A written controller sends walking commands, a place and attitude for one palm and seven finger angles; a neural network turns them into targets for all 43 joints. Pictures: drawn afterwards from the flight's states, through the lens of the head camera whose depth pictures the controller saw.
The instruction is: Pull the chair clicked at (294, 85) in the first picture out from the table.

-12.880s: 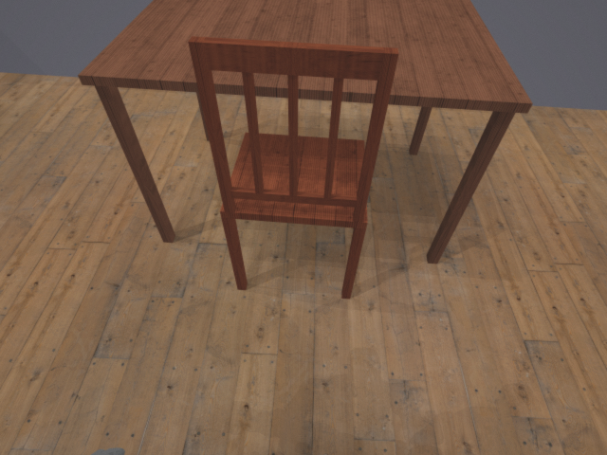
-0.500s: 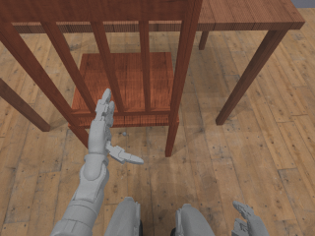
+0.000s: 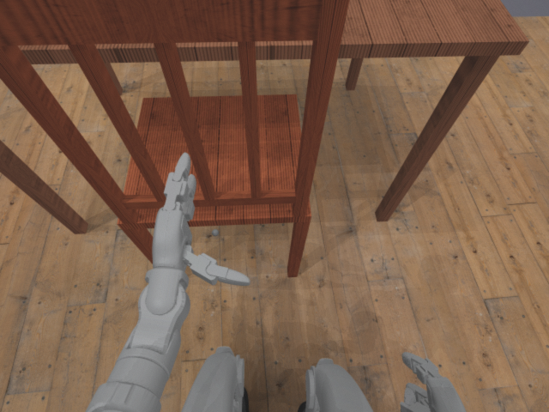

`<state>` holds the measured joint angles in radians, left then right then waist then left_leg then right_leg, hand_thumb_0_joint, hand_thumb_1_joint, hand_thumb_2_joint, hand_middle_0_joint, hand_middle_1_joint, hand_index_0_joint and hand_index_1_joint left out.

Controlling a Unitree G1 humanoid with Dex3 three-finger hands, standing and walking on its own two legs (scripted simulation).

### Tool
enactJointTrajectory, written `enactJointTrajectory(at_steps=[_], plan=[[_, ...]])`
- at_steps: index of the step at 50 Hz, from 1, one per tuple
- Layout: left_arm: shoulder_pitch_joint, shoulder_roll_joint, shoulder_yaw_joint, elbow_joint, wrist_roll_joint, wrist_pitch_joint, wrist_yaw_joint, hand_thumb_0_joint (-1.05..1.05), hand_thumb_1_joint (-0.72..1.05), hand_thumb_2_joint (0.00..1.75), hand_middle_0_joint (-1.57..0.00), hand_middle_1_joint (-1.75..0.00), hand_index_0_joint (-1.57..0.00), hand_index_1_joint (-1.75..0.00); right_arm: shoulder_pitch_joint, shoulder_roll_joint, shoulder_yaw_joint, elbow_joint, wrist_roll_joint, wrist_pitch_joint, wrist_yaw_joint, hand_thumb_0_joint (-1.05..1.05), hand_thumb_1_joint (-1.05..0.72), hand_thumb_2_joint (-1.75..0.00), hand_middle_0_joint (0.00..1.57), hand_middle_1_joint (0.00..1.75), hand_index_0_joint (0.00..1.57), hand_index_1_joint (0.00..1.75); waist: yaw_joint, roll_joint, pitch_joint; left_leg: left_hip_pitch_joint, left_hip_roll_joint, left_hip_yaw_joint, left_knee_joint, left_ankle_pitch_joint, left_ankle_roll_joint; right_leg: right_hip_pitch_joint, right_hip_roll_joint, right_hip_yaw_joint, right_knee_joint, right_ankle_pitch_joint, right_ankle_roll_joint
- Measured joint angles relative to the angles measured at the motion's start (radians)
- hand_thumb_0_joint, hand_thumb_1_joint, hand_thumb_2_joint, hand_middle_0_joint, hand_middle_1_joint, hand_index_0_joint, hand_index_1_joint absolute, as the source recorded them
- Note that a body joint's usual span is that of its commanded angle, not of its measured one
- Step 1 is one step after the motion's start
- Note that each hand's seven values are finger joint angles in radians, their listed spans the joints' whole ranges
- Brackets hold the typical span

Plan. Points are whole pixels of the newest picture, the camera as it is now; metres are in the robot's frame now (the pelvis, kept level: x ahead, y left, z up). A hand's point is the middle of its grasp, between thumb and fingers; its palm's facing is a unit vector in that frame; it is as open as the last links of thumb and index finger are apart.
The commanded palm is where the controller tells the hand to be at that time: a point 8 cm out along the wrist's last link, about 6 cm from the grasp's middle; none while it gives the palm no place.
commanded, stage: aim the fingers beside a spindle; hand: left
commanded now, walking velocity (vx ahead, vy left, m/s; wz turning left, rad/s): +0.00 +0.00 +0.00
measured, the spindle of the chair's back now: (193, 138) +0.52 +0.14 +0.05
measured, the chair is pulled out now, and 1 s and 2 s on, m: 0.00 0.00 0.00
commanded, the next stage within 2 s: push the fingers through the gap in 1.98 s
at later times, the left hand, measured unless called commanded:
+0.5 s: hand (197, 229) +0.37 +0.12 +0.02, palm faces +0.04 -1.00 -0.02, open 16.9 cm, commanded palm +0.34 +0.17 +0.02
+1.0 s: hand (203, 235) +0.36 +0.11 +0.01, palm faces +0.00 -1.00 -0.04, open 16.9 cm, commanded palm +0.33 +0.16 +0.02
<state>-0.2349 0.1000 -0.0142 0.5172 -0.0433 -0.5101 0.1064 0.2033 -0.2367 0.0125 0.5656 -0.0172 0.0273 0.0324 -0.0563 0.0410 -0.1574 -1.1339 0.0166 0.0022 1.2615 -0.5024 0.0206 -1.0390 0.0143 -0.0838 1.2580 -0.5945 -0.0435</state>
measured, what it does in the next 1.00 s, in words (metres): stands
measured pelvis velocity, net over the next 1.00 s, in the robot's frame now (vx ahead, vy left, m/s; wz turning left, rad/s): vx -0.01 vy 0.01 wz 0.00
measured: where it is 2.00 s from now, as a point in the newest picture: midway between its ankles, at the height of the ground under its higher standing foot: outside the picture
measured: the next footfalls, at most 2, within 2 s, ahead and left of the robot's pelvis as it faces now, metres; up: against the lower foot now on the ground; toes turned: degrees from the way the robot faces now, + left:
none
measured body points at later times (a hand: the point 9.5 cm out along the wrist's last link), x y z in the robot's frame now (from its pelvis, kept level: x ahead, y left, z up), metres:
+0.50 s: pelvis +0.00 +0.00 +0.00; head +0.11 +0.01 +0.43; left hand +0.36 +0.17 +0.03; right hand +0.14 -0.24 -0.11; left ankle +0.05 +0.11 -0.62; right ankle +0.00 -0.10 -0.62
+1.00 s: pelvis -0.01 +0.01 +0.00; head +0.10 +0.02 +0.44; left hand +0.36 +0.17 +0.02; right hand +0.14 -0.23 -0.12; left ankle +0.05 +0.11 -0.62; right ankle +0.00 -0.10 -0.62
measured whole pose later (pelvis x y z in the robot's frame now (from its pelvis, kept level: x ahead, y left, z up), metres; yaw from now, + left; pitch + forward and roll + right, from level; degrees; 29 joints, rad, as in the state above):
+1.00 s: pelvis -0.01 +0.01 +0.00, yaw +0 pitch +21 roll -2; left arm -0.26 0.11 0.00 0.55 -0.06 -0.46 0.09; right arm 0.20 -0.23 0.02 0.55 -0.01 0.04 0.04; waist -0.06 0.04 -0.16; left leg -1.15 0.01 0.00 1.27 -0.50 0.04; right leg -1.05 0.01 -0.08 1.26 -0.58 -0.03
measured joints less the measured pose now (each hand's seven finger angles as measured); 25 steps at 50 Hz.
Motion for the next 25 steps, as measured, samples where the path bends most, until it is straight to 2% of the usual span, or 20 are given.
enactJointTrajectory(at_steps=[5, 10, 13, 17, 21, 25], plan=[[-0.01, 0.02, 0.054, 0.01, -0.026, 0.025, -0.011, -0.02, -0.5, 0.3, -0.07, -0.08, -0.06, -0.08, -0.005, 0.004, -0.002, -0.018, -0.002, 0.003, -0.002, 0.01, -0.91, -0.89, 0.2, 0.3, 0.2, 0.3, -0.009, -0.006, 0.006, -0.016, 0.005, 0.001, 0.009, -0.002, -0.003, -0.018, 0.005, 0.001, 0.009, 0.0, -0.003], [0.047, 0.031, 0.046, -0.069, -0.057, 0.014, -0.031, -0.02, -0.5, 0.3, -0.06, -0.08, -0.06, -0.08, 0.013, -0.001, -0.009, -0.016, 0.002, -0.003, -0.002, 0.01, -0.91, -0.89, 0.2, 0.3, 0.2, 0.3, 0.007, 0.001, 0.005, 0.006, 0.005, 0.001, -0.006, -0.002, -0.002, 0.005, 0.005, 0.002, -0.009, 0.002, -0.001], [0.05, 0.027, 0.018, -0.061, -0.056, 0.008, -0.046, -0.02, -0.5, 0.3, -0.06, -0.08, -0.06, -0.08, 0.017, -0.007, -0.007, -0.003, 0.007, -0.006, -0.003, 0.01, -0.91, -0.89, 0.2, 0.3, 0.2, 0.3, 0.014, 0.005, 0.0, 0.017, 0.001, -0.003, -0.014, 0.0, -0.001, 0.02, 0.003, -0.002, -0.02, 0.003, 0.001], [0.017, 0.01, 0.004, 0.001, -0.046, 0.02, -0.058, -0.02, -0.5, 0.3, -0.06, -0.08, -0.06, -0.08, 0.007, -0.008, -0.001, 0.001, 0.009, -0.007, -0.004, 0.01, -0.91, -0.89, 0.2, 0.3, 0.2, 0.3, 0.006, 0.0, -0.003, 0.005, -0.001, -0.007, -0.006, 0.0, 0.001, 0.01, 0.001, -0.006, -0.014, 0.002, 0.001], [0.011, 0.007, 0.033, -0.001, -0.036, 0.024, -0.045, -0.02, -0.5, 0.3, -0.06, -0.08, -0.06, -0.08, -0.004, 0.0, -0.005, -0.013, 0.0, -0.01, -0.006, 0.01, -0.91, -0.89, 0.2, 0.3, 0.2, 0.3, -0.01, -0.008, 0.004, -0.012, 0.004, -0.002, 0.009, -0.005, 0.001, -0.009, 0.005, -0.001, 0.001, 0.0, 0.002], [0.037, 0.025, 0.062, -0.069, -0.04, 0.007, -0.025, -0.02, -0.5, 0.3, -0.07, -0.08, -0.06, -0.08, 0.004, 0.004, -0.011, -0.021, -0.006, -0.011, -0.002, 0.01, -0.91, -0.89, 0.2, 0.3, 0.2, 0.3, -0.006, -0.005, 0.007, -0.006, 0.007, 0.004, 0.01, -0.009, 0.003, -0.006, 0.007, 0.006, 0.003, 0.0, 0.004]])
